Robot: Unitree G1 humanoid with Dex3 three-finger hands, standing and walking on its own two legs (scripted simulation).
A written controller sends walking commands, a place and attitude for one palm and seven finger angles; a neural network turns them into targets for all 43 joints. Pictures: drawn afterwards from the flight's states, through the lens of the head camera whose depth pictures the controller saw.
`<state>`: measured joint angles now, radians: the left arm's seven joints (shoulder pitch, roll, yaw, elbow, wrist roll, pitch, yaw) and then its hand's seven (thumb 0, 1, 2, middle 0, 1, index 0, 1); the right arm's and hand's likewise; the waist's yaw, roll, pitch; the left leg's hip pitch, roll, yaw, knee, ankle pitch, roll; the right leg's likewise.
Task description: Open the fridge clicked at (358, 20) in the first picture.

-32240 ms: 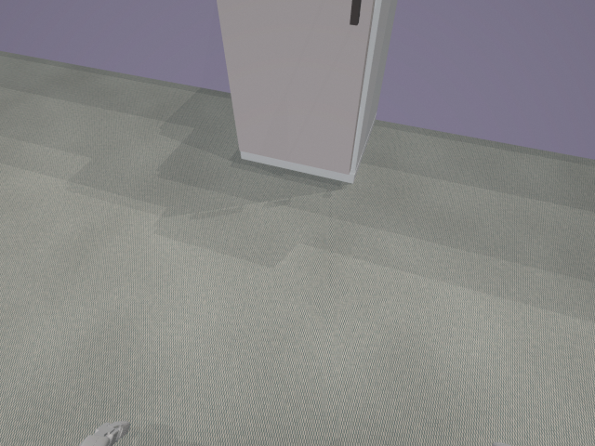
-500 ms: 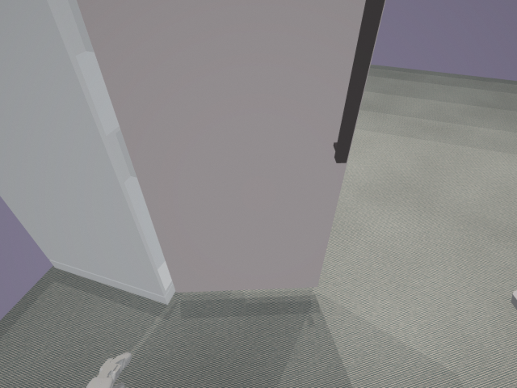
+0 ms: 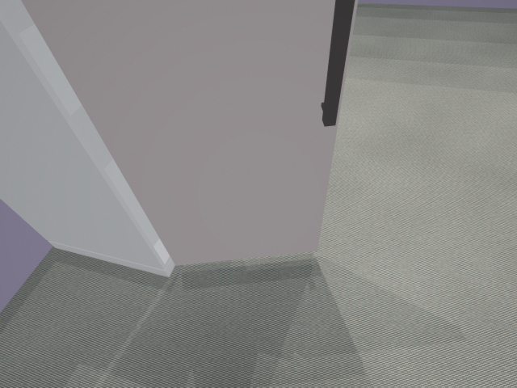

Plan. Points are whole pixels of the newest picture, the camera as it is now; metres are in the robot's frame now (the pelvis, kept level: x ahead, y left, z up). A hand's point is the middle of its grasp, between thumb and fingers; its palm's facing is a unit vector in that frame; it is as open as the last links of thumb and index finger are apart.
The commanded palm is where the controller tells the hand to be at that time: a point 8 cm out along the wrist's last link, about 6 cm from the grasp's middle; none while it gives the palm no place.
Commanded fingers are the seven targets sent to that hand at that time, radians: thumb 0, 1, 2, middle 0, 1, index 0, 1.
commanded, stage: let the arm hang, fingers relaxed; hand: right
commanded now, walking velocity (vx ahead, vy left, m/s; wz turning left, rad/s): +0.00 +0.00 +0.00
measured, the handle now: (336, 34) +0.67 -0.11 +0.21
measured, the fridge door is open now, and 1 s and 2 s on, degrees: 69 69 69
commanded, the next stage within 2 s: look to check the result in 0.76 s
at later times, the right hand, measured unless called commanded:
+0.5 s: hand out of the picture +0.01 -0.21 -0.16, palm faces -0.05 +0.98 -0.21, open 7.4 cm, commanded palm none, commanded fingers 0.00 -0.90 -0.90 0.20 0.30 0.20 0.30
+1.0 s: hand out of the picture -0.01 -0.19 -0.16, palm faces -0.05 +0.98 -0.17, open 7.4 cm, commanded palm none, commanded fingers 0.00 -0.90 -0.90 0.20 0.30 0.20 0.30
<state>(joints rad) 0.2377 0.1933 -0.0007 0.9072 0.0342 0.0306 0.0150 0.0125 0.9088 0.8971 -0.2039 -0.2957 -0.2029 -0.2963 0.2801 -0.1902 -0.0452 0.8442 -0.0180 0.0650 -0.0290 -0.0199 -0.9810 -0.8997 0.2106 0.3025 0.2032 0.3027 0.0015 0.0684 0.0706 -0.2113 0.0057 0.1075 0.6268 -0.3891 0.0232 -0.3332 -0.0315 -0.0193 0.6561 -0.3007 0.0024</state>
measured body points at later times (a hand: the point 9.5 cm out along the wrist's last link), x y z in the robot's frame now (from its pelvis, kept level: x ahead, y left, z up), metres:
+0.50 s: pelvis -0.01 -0.03 +0.02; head +0.00 -0.02 +0.47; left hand +0.00 +0.20 -0.14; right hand +0.02 -0.26 -0.14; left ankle -0.03 +0.10 -0.72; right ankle +0.03 -0.12 -0.72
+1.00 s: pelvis -0.01 -0.02 +0.02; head +0.02 -0.02 +0.47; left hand -0.03 +0.19 -0.14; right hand +0.00 -0.24 -0.14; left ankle -0.03 +0.10 -0.72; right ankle +0.03 -0.12 -0.72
